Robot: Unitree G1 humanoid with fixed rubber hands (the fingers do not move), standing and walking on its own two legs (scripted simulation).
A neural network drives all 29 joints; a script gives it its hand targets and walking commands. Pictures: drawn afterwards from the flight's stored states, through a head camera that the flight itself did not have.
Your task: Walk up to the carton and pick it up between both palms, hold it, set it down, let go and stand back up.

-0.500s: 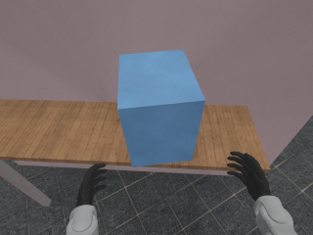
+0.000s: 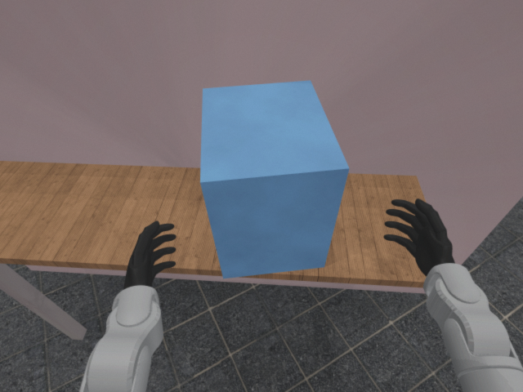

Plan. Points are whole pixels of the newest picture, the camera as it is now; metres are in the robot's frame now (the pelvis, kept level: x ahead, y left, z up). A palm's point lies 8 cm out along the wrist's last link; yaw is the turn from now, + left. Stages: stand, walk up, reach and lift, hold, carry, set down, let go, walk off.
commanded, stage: reach and lift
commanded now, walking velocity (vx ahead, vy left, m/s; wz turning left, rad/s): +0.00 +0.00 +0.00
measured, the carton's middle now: (266, 181) +0.50 +0.05 +0.03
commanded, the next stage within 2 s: none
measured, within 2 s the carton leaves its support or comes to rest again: neither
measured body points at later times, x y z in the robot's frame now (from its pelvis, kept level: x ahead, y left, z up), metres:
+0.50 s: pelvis +0.00 +0.00 +0.00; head +0.02 +0.00 +0.45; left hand +0.34 +0.21 +0.12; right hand +0.42 -0.16 +0.12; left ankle +0.02 +0.15 -0.74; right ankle +0.02 -0.09 -0.74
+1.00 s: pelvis +0.00 +0.00 +0.00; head +0.02 +0.01 +0.45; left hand +0.38 +0.22 +0.16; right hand +0.46 -0.15 +0.20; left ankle +0.02 +0.15 -0.74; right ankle +0.02 -0.09 -0.74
